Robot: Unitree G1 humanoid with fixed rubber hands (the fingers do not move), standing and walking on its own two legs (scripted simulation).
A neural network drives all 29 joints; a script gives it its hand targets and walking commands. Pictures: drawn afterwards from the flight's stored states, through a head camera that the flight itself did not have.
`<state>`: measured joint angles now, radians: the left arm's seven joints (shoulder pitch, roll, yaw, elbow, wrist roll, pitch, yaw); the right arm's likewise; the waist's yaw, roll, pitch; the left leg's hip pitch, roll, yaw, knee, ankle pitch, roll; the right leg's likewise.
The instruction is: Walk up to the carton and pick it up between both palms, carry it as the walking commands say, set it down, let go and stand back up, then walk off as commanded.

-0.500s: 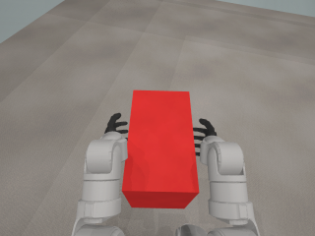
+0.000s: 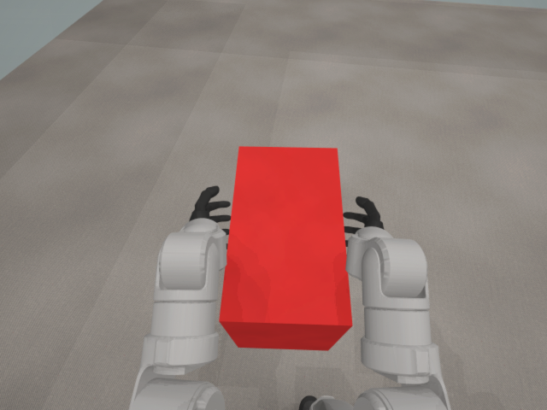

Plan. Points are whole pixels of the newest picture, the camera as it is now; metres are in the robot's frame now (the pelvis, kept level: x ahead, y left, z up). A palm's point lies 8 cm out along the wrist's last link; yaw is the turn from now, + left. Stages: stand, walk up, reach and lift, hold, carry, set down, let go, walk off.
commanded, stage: carry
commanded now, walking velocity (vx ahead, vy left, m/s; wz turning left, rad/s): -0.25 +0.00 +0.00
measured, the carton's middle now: (285, 252) +0.35 -0.02 +0.00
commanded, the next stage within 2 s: none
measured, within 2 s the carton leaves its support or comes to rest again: neither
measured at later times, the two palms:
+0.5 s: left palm out of the picture +0.11 +0.08 +0.10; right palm out of the picture +0.08 -0.15 +0.08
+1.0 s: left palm out of the picture -0.12 +0.15 +0.11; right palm out of the picture -0.11 -0.09 +0.10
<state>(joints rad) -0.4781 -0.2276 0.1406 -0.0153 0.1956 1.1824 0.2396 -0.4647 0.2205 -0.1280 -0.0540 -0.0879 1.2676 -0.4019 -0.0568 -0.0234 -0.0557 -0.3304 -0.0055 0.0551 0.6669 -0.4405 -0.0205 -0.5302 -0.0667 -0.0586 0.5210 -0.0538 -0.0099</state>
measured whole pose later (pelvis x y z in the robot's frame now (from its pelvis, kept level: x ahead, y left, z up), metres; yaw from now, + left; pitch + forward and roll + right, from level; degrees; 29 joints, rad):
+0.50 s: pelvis -0.21 -0.01 +0.01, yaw -1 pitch +2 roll +1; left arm -0.45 -0.22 0.12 0.00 0.14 1.19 0.23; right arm -0.39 0.19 -0.12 -0.06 -0.12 1.26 -0.32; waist -0.02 0.02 -0.03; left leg -0.64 0.01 0.04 1.06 -0.43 -0.02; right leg -0.36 -0.03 -0.06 0.57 -0.25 -0.02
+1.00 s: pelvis -0.42 +0.00 +0.01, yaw +0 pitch +3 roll -3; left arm -0.45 -0.21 0.13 -0.09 0.10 1.19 0.36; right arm -0.44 0.21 -0.12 -0.06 -0.16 1.23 -0.23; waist 0.07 0.00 -0.03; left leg -0.45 0.06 0.02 0.54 -0.15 0.01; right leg -0.45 0.02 -0.06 0.92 -0.49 0.06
